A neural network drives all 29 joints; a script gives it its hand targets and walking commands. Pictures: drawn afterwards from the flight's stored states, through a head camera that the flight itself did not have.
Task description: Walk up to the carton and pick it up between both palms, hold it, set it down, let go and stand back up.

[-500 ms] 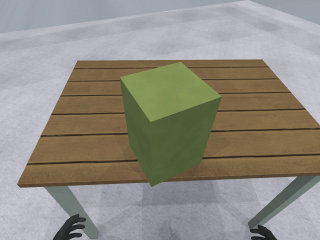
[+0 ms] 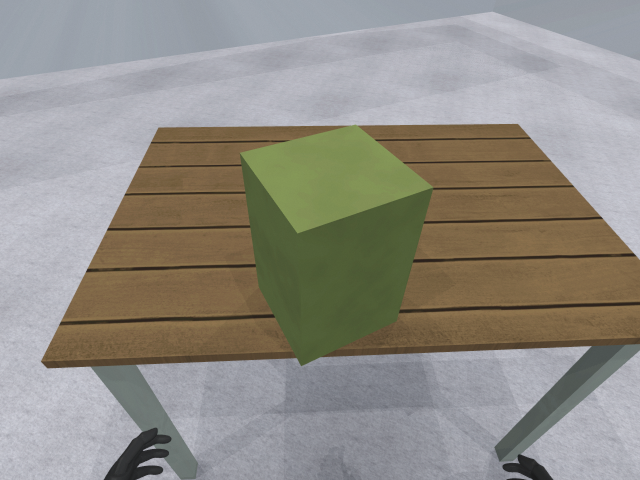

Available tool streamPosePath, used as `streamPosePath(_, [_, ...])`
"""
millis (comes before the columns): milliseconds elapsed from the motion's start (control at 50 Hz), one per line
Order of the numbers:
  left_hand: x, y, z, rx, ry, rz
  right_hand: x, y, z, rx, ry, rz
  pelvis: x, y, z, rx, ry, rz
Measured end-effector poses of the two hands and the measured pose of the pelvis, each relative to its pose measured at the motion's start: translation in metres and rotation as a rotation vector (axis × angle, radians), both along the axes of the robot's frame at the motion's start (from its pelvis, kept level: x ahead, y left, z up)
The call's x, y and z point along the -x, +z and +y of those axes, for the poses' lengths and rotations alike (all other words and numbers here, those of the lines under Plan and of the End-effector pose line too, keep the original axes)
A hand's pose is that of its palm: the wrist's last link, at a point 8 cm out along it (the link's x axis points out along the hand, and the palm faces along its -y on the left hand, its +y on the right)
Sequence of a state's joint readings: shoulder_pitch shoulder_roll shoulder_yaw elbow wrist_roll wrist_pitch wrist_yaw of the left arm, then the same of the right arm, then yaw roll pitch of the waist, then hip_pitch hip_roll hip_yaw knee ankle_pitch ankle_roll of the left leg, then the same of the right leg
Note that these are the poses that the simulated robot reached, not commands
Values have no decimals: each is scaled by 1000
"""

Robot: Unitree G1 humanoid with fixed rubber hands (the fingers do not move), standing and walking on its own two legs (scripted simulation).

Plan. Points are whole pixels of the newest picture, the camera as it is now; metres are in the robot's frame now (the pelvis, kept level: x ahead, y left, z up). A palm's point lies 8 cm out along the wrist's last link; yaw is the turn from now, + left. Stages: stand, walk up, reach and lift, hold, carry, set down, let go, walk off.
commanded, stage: walk up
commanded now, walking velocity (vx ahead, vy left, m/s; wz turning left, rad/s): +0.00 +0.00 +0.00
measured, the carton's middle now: (328, 247) +0.43 +0.01 +0.09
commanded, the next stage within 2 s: none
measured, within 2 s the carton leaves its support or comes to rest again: neither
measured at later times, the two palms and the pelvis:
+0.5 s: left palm (122, 472) +0.18 +0.26 -0.07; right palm out of the picture +0.15 -0.30 -0.08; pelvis +0.03 +0.00 +0.00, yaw +0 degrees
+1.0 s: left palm (124, 475) +0.18 +0.26 -0.09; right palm out of the picture +0.16 -0.32 -0.08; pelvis +0.05 -0.02 -0.01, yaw +2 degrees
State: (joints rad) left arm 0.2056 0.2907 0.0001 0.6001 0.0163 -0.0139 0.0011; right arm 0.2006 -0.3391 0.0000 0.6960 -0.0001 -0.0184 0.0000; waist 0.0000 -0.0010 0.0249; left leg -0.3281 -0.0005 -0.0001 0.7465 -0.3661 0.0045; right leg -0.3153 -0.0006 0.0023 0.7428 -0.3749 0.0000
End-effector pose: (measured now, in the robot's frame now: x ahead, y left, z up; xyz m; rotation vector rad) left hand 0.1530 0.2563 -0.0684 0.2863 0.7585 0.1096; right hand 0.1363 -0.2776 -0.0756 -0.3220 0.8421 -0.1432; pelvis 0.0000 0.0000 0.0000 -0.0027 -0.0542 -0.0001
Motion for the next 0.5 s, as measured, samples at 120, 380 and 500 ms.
streamPosePath(120, [0,2,-2,-5,-1,0,2,-2,-3,-4,-3,8,0,0,-3,-4,0,0])
streamPosePath(380, [-14,-1,-4,-4,-15,38,0,-3,-31,57,1,77,-18,1,-7,-8,3,27])
streamPosePath(500, [-28,-5,4,-15,-11,56,-14,-2,-27,66,10,77,-34,0,-3,-3,3,47])
